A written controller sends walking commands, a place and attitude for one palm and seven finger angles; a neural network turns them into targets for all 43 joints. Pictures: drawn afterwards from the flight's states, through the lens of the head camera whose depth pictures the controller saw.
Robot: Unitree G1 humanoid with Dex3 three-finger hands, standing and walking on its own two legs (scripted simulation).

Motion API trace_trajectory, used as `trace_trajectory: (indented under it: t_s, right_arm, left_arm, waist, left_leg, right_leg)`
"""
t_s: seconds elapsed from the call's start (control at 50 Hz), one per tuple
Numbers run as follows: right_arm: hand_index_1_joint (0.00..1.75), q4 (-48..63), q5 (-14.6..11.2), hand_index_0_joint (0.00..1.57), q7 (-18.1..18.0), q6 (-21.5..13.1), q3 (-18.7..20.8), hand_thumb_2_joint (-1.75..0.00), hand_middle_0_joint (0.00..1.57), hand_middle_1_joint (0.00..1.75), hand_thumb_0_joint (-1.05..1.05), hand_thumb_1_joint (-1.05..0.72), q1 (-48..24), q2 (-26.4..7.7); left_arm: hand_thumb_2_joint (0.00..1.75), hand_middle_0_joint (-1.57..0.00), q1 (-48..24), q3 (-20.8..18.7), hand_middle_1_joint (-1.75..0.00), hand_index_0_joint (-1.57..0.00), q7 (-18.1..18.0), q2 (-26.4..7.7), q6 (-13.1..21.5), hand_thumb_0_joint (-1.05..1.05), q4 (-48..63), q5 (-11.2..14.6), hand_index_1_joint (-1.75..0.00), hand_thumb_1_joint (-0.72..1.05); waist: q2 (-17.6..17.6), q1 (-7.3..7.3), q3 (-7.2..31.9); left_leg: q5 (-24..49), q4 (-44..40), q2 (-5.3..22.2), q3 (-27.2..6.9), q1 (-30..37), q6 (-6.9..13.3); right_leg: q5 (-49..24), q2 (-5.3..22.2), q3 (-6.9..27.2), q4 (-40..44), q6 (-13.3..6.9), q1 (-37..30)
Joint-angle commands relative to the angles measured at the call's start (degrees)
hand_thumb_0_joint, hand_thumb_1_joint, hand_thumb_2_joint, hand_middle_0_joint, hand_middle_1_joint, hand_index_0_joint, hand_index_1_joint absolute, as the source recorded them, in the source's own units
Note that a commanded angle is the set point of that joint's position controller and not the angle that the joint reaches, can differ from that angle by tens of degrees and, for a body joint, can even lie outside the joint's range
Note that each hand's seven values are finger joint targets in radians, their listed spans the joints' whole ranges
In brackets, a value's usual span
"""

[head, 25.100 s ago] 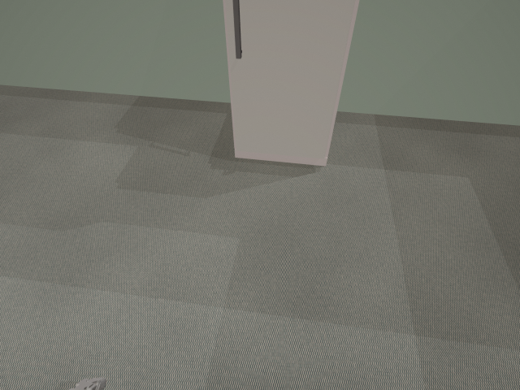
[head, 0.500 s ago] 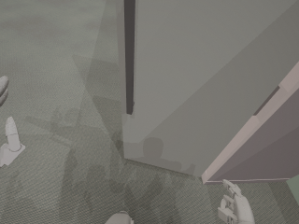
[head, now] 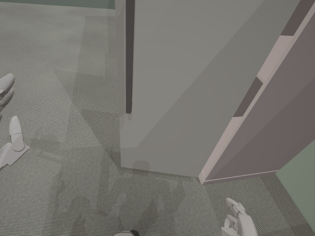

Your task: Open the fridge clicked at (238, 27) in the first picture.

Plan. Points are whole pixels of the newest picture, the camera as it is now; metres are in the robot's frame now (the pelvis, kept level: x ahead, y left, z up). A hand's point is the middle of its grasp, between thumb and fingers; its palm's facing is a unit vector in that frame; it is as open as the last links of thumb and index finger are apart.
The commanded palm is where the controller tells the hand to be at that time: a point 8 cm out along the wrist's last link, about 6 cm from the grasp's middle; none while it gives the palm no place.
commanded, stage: stop stepping back and stand still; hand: left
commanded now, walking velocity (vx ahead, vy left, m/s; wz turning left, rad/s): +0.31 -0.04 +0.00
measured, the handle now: (130, 57) +0.63 +0.14 +0.15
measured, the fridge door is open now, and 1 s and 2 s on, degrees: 74 74 74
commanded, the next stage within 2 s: let the arm hang, fingers relaxed in 0.96 s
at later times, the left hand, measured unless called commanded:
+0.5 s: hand out of the picture +0.09 +0.29 +0.20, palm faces +0.40 -0.82 -0.41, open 7.4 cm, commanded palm +0.04 +0.34 +0.20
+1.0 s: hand out of the picture +0.09 +0.33 +0.19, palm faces +0.47 -0.73 -0.50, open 7.4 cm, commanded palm +0.02 +0.37 +0.20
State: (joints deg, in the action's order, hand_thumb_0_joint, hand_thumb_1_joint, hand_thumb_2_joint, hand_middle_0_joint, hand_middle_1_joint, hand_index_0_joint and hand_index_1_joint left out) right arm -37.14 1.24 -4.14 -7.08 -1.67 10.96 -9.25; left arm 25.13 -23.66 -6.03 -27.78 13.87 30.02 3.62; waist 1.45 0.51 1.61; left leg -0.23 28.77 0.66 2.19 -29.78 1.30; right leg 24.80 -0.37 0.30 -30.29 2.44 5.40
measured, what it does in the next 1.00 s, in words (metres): walks backwards: left foot, then right foot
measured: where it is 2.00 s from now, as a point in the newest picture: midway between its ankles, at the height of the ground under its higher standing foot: outside the picture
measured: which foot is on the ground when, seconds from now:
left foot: down 0.00-0.10, up 0.12-0.24, down 0.26-0.50, up 0.52-0.74, down 0.76-1.00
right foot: down 0.00-0.26, up 0.28-0.52, down 0.54-1.00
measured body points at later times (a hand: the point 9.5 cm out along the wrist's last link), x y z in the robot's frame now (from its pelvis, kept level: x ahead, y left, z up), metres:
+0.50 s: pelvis -0.09 +0.04 +0.03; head -0.12 +0.07 +0.48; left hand +0.06 +0.33 +0.22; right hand +0.08 -0.15 -0.03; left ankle +0.01 +0.12 -0.71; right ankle -0.11 -0.03 -0.69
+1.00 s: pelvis -0.10 +0.06 +0.01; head -0.10 +0.06 +0.46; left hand +0.05 +0.37 +0.22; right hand +0.05 -0.16 -0.08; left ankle -0.09 +0.20 -0.72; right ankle -0.09 -0.03 -0.72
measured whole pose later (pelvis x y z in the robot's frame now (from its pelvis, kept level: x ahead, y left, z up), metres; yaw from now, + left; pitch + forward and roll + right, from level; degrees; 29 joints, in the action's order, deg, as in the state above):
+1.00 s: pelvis -0.10 +0.06 +0.01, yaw +4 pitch +0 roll -1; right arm -36.9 1.0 -2.5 -9.8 -1.2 16.0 -9.8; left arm 30.8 -26.1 -8.4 -26.1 12.4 28.7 1.9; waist 0.4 1.3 -0.6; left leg -16.4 34.6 4.9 3.2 -17.8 -1.7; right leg 16.4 -1.9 -4.3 -32.5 -2.8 15.5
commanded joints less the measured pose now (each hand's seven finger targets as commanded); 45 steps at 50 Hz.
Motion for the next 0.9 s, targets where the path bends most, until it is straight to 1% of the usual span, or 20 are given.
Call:
trace_trajectory:
  t_s: [0.0, 0.04, 0.06, 0.08, 0.1, 0.14, 0.2, 0.22, 0.28, 0.32, 0.4, 0.44, 0.46, 0.5, 0.52, 0.58, 0.7, 0.76, 0.8, 0.88]
  right_arm:
    - [0.30, 11.47, -0.37, 0.20, -0.70, -2.73, 4.13, -0.90, 0.20, 0.30, 0.00, -0.90, -6.87, -11.59]
    - [0.30, 11.47, 0.30, 0.20, 0.22, -2.79, 4.50, -0.90, 0.20, 0.30, 0.00, -0.90, -4.09, -9.57]
    - [0.30, 11.27, -0.49, 0.20, 0.65, -2.45, 4.57, -0.90, 0.20, 0.30, 0.00, -0.90, -2.50, -8.96]
    - [0.30, 11.68, -0.92, 0.20, 0.82, -1.83, 5.30, -0.90, 0.20, 0.30, 0.00, -0.90, -2.13, -9.01]
    - [0.30, 10.64, -0.91, 0.20, 0.62, -1.31, 5.08, -0.90, 0.20, 0.30, 0.00, -0.90, -2.73, -8.94]
    - [0.30, 9.22, -0.23, 0.20, 0.05, -2.77, 3.31, -0.90, 0.20, 0.30, 0.00, -0.90, -1.79, -8.13]
    - [0.30, 4.77, -0.87, 0.20, -1.99, -6.04, 4.80, -0.90, 0.20, 0.30, 0.00, -0.90, 0.53, -11.63]
    - [0.30, 5.89, -1.47, 0.20, -2.31, -6.97, 5.33, -0.90, 0.20, 0.30, 0.00, -0.90, 0.05, -13.10]
    - [0.30, 6.00, -0.50, 0.20, -1.68, -8.01, 4.25, -0.90, 0.20, 0.30, 0.00, -0.90, -1.99, -10.38]
    - [0.30, 7.25, -0.23, 0.20, 0.08, -7.57, 3.97, -0.90, 0.20, 0.30, 0.00, -0.90, -2.84, -8.97]
    - [0.30, 9.79, 0.76, 0.20, 1.25, -5.37, 3.33, -0.90, 0.20, 0.30, 0.00, -0.90, -3.87, -8.59]
    - [0.30, 10.17, 1.21, 0.20, 0.55, -3.28, 3.44, -0.90, 0.20, 0.30, 0.00, -0.90, -4.41, -8.33]
    - [0.30, 9.89, 1.21, 0.20, 0.13, -2.04, 3.76, -0.90, 0.20, 0.30, 0.00, -0.90, -4.17, -7.85]
    - [0.30, 9.76, -0.24, 0.20, -0.03, -0.13, 4.15, -0.90, 0.20, 0.30, 0.00, -0.90, -3.68, -7.91]
    - [0.30, 8.07, 0.73, 0.20, 0.10, -0.41, 3.67, -0.90, 0.20, 0.30, 0.00, -0.90, -3.33, -8.26]
    - [0.30, 8.01, -0.36, 0.20, -0.58, -1.05, 3.68, -0.90, 0.20, 0.30, 0.00, -0.90, -2.79, -7.99]
    - [0.30, 7.90, -0.10, 0.20, -2.39, -3.75, 3.04, -0.90, 0.20, 0.30, 0.00, -0.90, -1.79, -8.87]
    - [0.30, 9.47, -0.92, 0.20, -1.66, -4.22, 4.00, -0.90, 0.20, 0.30, 0.00, -0.90, -3.04, -10.95]
    - [0.30, 8.48, 0.34, 0.20, -0.97, -5.13, 3.60, -0.90, 0.20, 0.30, 0.00, -0.90, -2.87, -8.90]
    - [0.30, 8.92, -0.66, 0.20, 0.54, -5.85, 4.09, -0.90, 0.20, 0.30, 0.00, -0.90, -0.85, -10.06]
  left_arm:
    - [0.90, -0.20, 5.28, -12.00, -0.30, -0.20, -0.82, -10.60, 1.25, 0.00, 10.31, 1.59, -0.30, 0.90]
    - [0.90, -0.20, 11.70, -13.23, -0.30, -0.20, -0.15, -11.58, 1.52, 0.00, 12.67, 2.09, -0.30, 0.90]
    - [0.90, -0.20, 14.34, -12.86, -0.30, -0.20, 0.00, -11.84, 1.74, 0.00, 15.03, 1.49, -0.30, 0.90]
    - [0.90, -0.20, 16.59, -15.23, -0.30, -0.20, -0.39, -13.20, 1.57, 0.00, 16.70, 1.95, -0.30, 0.90]
    - [0.90, -0.20, 13.17, -13.73, -0.30, -0.20, -0.84, -12.00, 0.80, 0.00, 20.22, 2.16, -0.30, 0.90]
    - [0.90, -0.20, 3.13, -11.46, -0.30, -0.20, -2.35, -9.27, 0.95, 0.00, 16.09, 0.37, -0.30, 0.90]
    - [0.90, -0.20, -11.80, -3.13, -0.30, -0.20, -3.35, -3.75, 0.27, 0.00, 3.70, -2.15, -0.30, 0.90]
    - [0.90, -0.20, -13.29, -1.38, -0.30, -0.20, -3.69, -3.07, 0.41, 0.00, 4.67, -2.60, -0.30, 0.90]
    - [0.90, -0.20, -14.12, -4.11, -0.30, -0.20, -3.35, -7.51, 1.16, 0.00, 9.32, -2.45, -0.30, 0.90]
    - [0.90, -0.20, -6.32, -3.84, -0.30, -0.20, -2.83, -5.86, 1.17, 0.00, 13.61, -2.29, -0.30, 0.90]
    - [0.90, -0.20, 7.17, -5.45, -0.30, -0.20, -3.04, -5.39, -0.71, 0.00, 15.74, -1.95, -0.30, 0.90]
    - [0.90, -0.20, 7.35, -7.25, -0.30, -0.20, -3.44, -6.99, -2.45, 0.00, 12.10, -1.66, -0.30, 0.90]
    - [0.90, -0.20, 6.92, -7.80, -0.30, -0.20, -3.45, -7.47, -3.72, 0.00, 9.75, -1.88, -0.30, 0.90]
    - [0.90, -0.20, -0.11, -7.39, -0.30, -0.20, -2.78, -8.35, -4.86, 0.00, 11.07, -1.11, -0.30, 0.90]
    - [0.90, -0.20, -6.56, -11.98, -0.30, -0.20, -3.10, -12.82, -3.33, 0.00, 12.61, -0.65, -0.30, 0.90]
    - [0.90, -0.20, -8.23, -4.01, -0.30, -0.20, -3.12, -4.81, -3.09, 0.00, 2.57, -1.51, -0.30, 0.90]
    - [0.90, -0.20, -7.50, -1.98, -0.30, -0.20, -4.81, -4.28, -1.81, 0.00, 6.35, -2.44, -0.30, 0.90]
    - [0.90, -0.20, -8.79, -5.64, -0.30, -0.20, -4.68, -7.37, 0.58, 0.00, 13.66, -1.95, -0.30, 0.90]
    - [0.90, -0.20, -7.29, -6.95, -0.30, -0.20, -3.88, -7.66, 1.19, 0.00, 14.21, -2.52, -0.30, 0.90]
    - [0.90, -0.20, 4.69, -9.89, -0.30, -0.20, -3.96, -7.95, 1.23, 0.00, 10.77, -2.33, -0.30, 0.90]
  waist:
    - [-22.99, -2.47, 3.34]
    - [-17.62, -3.58, 8.00]
    - [-7.14, -2.65, 8.52]
    - [8.69, -2.12, 7.43]
    - [12.11, -1.90, 2.46]
    - [4.04, 0.39, -1.90]
    - [-7.47, 1.39, -2.38]
    - [-16.11, 0.29, -0.73]
    - [-16.95, 0.58, 0.48]
    - [-10.72, -1.05, 2.27]
    - [-19.92, -2.08, 3.45]
    - [-16.28, -2.60, 3.79]
    - [-7.50, -3.06, 3.92]
    - [13.26, -1.65, -0.56]
    - [9.37, 0.67, -2.05]
    - [4.58, 0.81, -2.87]
    - [2.92, -0.32, -0.17]
    - [-14.65, -0.88, 1.29]
    - [-20.40, 0.14, -4.14]
    - [-10.56, -1.16, 2.58]
  left_leg:
    - [-50.12, -34.42, 7.71, -19.55, 2.87, -10.35]
    - [-36.67, -25.79, 3.09, -9.43, 3.52, -12.65]
    - [-27.18, -4.08, -2.82, 1.18, 9.51, -8.89]
    - [-19.69, 22.52, -5.63, 0.71, 16.62, -4.97]
    - [-16.34, 34.56, -3.03, -4.89, 9.91, -3.80]
    - [-19.50, 23.80, 3.67, -5.64, 4.39, -2.18]
    - [-14.95, -2.64, 2.84, -4.52, 18.80, -1.00]
    - [-15.32, -7.92, 8.02, -12.78, 20.67, 0.84]
    - [-43.11, -25.71, 15.70, -34.84, 14.04, 0.75]
    - [-41.96, -26.38, 14.19, -27.42, 11.96, -1.14]
    - [-40.15, -26.89, 9.45, -12.15, 3.32, -3.32]
    - [-40.11, -20.16, 8.13, -8.62, -2.29, -3.51]
    - [-38.71, -8.77, 4.46, -3.63, -6.24, -3.88]
    - [-25.96, 35.35, -2.17, -0.36, -10.10, -2.58]
    - [-21.76, 43.46, 0.99, -2.80, -7.64, -3.56]
    - [-20.94, 29.95, 3.34, -0.77, -2.15, -2.02]
    - [-20.02, -1.35, 1.80, 4.03, 18.55, 0.24]
    - [-13.38, -11.53, 17.30, -18.78, 20.97, 5.89]
    - [-22.10, -18.30, 18.67, -22.18, 11.31, 7.73]
    - [-7.41, -5.08, 11.22, -5.47, 10.29, 2.20]
  right_leg:
    - [13.27, -11.88, -8.67, -8.34, -5.29, 1.17]
    - [11.73, -11.38, -9.14, 2.74, -6.93, -6.42]
    - [10.41, -2.81, -1.79, 12.71, -8.21, 1.74]
    - [16.30, 12.67, 15.76, 22.28, -10.59, 22.34]
    - [17.55, 18.69, 22.04, 22.57, -16.36, 28.52]
    - [4.78, 16.01, 13.14, 16.54, -13.30, 20.73]
    - [0.09, 5.56, 1.46, 2.03, -5.06, 19.40]
    - [-0.83, 1.41, -0.31, -3.87, -2.86, 19.66]
    - [4.95, -2.79, 2.86, -23.99, -2.21, 19.09]
    - [0.65, -2.61, 1.37, -23.29, -3.34, 15.02]
    - [1.84, -6.15, -8.23, -9.84, -4.96, -0.10]
    - [3.67, -6.33, -8.64, 0.57, -6.49, -9.97]
    - [3.84, -3.74, -5.56, 6.72, -7.97, -13.03]
    - [14.25, 20.72, 26.57, 23.51, -17.86, 7.57]
    - [12.75, 21.87, 25.18, 23.36, -19.42, 16.83]
    - [23.51, 15.79, 18.25, 21.09, -13.45, 18.52]
    - [4.28, 9.24, 5.21, 7.47, -8.77, 15.34]
    - [-0.69, 0.07, -2.92, -11.71, -1.98, 20.83]
    - [3.08, 0.98, -1.05, -18.94, -2.20, 18.54]
    - [-9.63, -0.42, -4.24, 2.74, -2.11, 2.88]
